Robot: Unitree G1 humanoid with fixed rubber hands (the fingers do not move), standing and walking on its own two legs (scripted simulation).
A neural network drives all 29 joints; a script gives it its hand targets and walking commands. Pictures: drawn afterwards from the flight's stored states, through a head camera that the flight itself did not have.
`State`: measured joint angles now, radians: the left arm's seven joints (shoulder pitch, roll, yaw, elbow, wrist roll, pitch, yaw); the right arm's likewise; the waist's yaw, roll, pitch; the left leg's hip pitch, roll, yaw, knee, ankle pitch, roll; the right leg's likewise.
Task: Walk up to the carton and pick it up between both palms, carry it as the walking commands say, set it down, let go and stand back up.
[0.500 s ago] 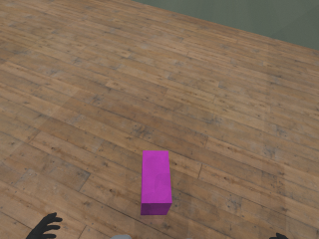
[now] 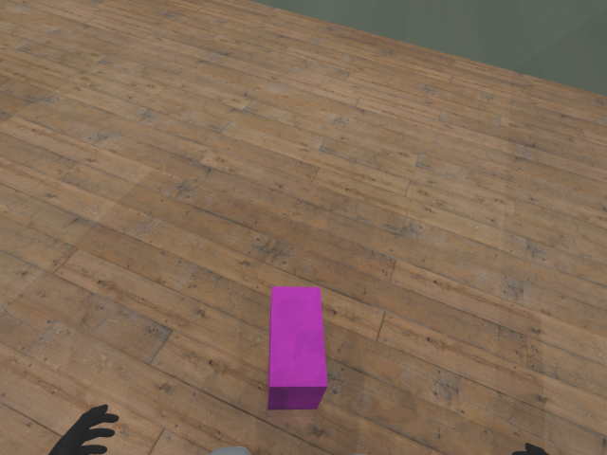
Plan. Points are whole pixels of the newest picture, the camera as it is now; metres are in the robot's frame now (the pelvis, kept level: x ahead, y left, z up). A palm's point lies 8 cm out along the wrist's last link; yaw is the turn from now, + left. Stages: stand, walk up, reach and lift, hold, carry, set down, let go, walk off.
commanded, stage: walk up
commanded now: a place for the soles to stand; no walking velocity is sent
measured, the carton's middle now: (294, 347) +0.50 -0.03 -0.63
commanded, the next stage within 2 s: none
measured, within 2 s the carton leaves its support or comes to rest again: neither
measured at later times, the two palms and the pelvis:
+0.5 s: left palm out of the picture +0.13 +0.29 -0.10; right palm out of the picture +0.08 -0.33 -0.06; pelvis +0.00 +0.00 +0.00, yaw +0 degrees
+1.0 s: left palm out of the picture +0.13 +0.29 -0.10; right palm out of the picture +0.08 -0.33 -0.06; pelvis +0.00 +0.00 +0.00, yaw +0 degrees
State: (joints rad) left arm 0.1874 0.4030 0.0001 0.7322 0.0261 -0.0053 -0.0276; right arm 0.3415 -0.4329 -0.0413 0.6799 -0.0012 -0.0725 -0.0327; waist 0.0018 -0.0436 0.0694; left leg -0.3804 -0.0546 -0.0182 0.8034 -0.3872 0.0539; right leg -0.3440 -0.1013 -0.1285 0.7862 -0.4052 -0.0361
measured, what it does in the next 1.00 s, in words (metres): stands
